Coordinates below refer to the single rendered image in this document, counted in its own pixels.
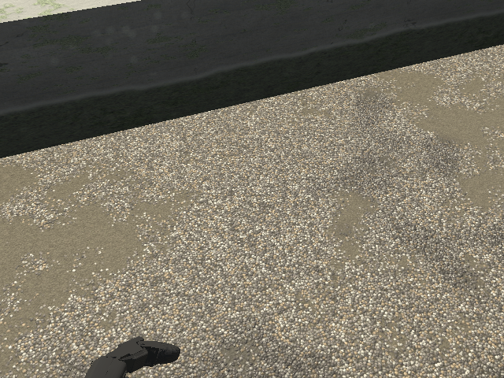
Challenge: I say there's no left robot hand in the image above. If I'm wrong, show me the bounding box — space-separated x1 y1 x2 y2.
84 336 180 378

